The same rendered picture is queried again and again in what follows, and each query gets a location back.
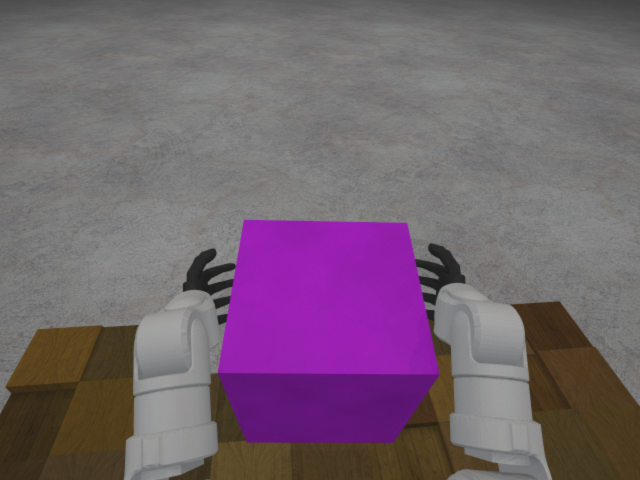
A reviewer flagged robot left forearm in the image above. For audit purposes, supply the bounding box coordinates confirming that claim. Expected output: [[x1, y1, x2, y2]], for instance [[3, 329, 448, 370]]
[[124, 290, 221, 480]]

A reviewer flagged left robot hand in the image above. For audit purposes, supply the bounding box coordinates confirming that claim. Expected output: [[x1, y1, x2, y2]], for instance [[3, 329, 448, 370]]
[[183, 248, 236, 325]]

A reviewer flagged carton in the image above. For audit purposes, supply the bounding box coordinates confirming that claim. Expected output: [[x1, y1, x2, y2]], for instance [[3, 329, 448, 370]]
[[218, 220, 440, 443]]

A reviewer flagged right robot hand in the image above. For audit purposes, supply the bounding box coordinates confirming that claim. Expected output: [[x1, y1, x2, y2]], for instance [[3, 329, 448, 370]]
[[415, 243, 465, 321]]

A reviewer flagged robot right forearm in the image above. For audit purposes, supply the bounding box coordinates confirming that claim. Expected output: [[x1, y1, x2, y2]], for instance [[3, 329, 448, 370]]
[[434, 283, 552, 480]]

